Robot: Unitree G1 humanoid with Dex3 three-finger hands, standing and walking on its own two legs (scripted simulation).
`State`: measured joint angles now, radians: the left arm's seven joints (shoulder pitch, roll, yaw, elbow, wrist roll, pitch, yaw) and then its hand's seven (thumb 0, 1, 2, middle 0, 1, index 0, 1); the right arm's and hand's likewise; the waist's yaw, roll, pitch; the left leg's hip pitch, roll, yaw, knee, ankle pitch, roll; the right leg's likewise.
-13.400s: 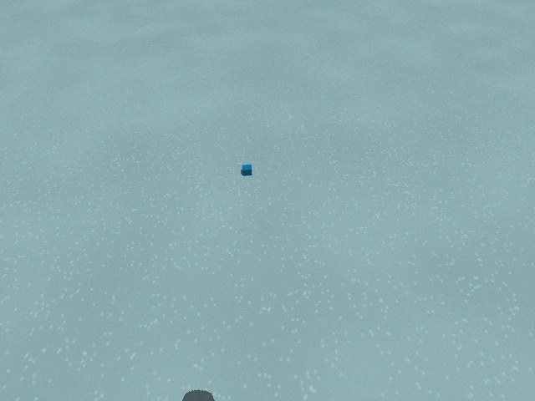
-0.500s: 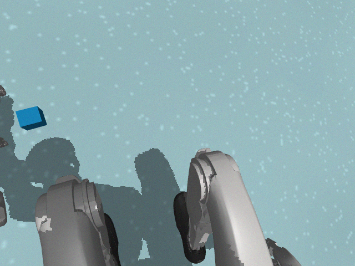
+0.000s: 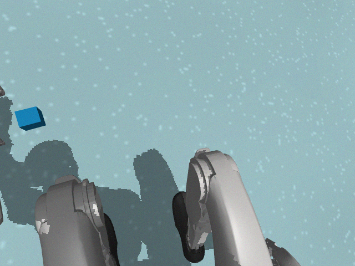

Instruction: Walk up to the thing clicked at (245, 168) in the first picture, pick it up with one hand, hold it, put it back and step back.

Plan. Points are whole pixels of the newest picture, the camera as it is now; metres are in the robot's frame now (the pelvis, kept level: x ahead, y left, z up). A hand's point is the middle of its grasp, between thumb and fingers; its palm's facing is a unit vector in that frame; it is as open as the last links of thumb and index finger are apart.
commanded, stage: rise first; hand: left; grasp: from above
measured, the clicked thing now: (30, 118) +0.49 +0.31 -0.30
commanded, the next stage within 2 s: approach in 0.04 s
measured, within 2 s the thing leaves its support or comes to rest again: neither
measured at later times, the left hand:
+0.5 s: hand (22, 97) +0.50 +0.29 -0.16, palm faces -0.39 -0.10 -0.92, open 12.6 cm
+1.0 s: hand out of the picture +0.45 +0.35 -0.18, palm faces -0.48 -0.12 -0.87, open 12.6 cm
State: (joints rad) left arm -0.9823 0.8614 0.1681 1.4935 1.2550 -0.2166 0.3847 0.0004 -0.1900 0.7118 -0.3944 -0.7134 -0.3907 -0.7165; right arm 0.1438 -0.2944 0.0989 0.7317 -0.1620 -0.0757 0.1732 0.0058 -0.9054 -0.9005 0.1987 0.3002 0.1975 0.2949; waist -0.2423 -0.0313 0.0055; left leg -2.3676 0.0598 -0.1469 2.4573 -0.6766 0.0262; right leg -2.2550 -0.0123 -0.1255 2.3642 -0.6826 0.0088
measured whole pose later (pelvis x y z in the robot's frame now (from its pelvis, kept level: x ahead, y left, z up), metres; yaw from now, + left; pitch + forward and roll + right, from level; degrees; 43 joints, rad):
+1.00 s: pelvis +0.00 +0.00 +0.00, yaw +0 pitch +32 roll -10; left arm -1.00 0.90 0.12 1.46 1.19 -0.16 0.30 0.00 -0.26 0.75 -0.34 -0.75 -0.33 -0.75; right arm 0.18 -0.30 0.14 0.70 -0.16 -0.09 0.15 0.01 -0.89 -0.89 0.20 0.30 0.20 0.30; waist -0.26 -0.05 0.05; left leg -2.37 0.06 -0.16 2.47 -0.67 0.02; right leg -2.26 -0.01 -0.13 2.37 -0.67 0.01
